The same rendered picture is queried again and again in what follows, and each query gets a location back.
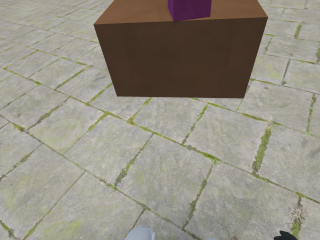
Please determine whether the left robot thigh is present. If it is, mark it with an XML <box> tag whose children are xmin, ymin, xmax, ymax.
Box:
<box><xmin>124</xmin><ymin>226</ymin><xmax>156</xmax><ymax>240</ymax></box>

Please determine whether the pedestal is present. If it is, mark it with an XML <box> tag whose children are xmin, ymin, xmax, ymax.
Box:
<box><xmin>93</xmin><ymin>0</ymin><xmax>268</xmax><ymax>99</ymax></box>

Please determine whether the carton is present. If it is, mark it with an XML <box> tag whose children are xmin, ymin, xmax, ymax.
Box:
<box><xmin>167</xmin><ymin>0</ymin><xmax>212</xmax><ymax>22</ymax></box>

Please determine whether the robot right hand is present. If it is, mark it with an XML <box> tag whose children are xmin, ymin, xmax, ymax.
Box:
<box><xmin>273</xmin><ymin>230</ymin><xmax>297</xmax><ymax>240</ymax></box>

